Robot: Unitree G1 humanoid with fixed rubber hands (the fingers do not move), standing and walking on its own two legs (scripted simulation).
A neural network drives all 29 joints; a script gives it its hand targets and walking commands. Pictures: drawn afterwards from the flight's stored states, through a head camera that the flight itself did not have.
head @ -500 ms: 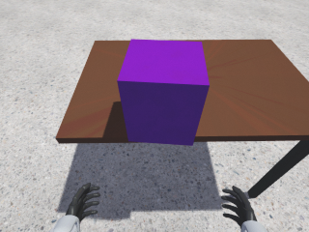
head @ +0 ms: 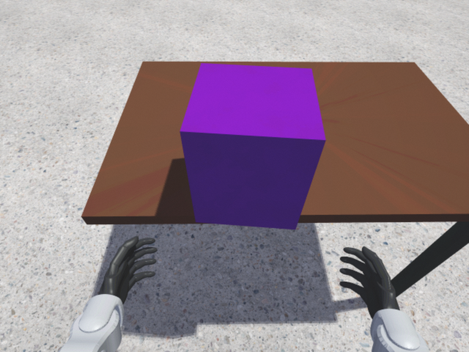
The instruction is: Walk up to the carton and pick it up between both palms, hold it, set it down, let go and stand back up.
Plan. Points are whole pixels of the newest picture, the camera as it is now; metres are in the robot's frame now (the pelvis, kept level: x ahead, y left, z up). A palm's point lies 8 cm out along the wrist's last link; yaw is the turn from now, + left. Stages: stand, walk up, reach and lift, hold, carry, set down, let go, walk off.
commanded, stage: reach and lift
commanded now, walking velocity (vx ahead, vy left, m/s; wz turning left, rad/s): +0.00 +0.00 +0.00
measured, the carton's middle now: (250, 149) +0.46 -0.02 +0.08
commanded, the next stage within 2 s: none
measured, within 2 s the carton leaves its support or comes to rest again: neither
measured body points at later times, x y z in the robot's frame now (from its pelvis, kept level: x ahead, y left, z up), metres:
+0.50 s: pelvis +0.01 +0.01 +0.00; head +0.01 +0.01 +0.45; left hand +0.28 +0.19 +0.06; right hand +0.26 -0.22 +0.06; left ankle -0.02 +0.12 -0.75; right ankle +0.02 -0.12 -0.75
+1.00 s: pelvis +0.00 +0.01 +0.00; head -0.01 +0.01 +0.45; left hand +0.35 +0.18 +0.11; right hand +0.32 -0.24 +0.11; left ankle -0.02 +0.12 -0.75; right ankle +0.02 -0.12 -0.75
